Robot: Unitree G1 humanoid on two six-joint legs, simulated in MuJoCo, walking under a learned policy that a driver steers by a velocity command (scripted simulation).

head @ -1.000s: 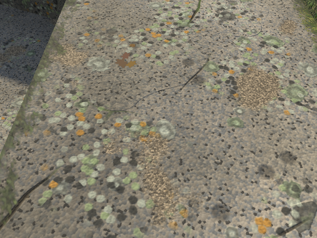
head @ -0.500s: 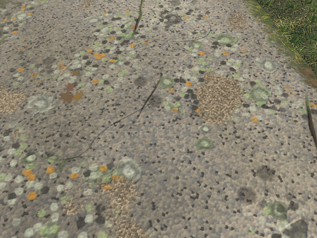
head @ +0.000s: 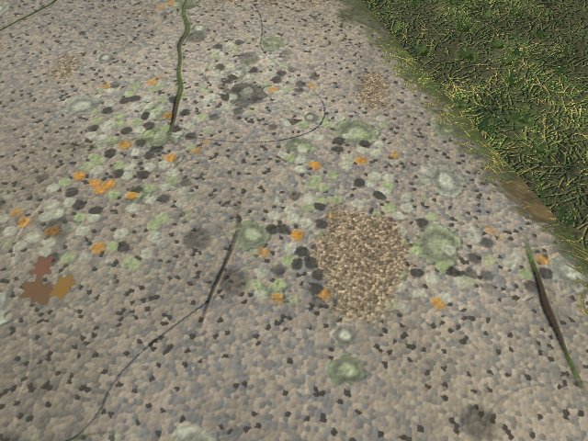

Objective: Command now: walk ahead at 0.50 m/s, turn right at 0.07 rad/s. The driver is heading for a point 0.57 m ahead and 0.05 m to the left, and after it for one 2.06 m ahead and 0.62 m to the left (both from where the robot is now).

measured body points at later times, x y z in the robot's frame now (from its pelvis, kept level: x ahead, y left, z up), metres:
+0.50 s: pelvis +0.27 -0.06 +0.00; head +0.29 -0.07 +0.45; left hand +0.31 +0.21 -0.13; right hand +0.33 -0.31 -0.15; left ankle +0.26 +0.09 -0.67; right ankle +0.28 -0.12 -0.75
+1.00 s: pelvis +0.53 +0.01 -0.01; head +0.56 +0.02 +0.43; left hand +0.53 +0.27 -0.15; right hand +0.68 -0.23 -0.14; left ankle +0.56 +0.06 -0.75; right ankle +0.45 -0.13 -0.64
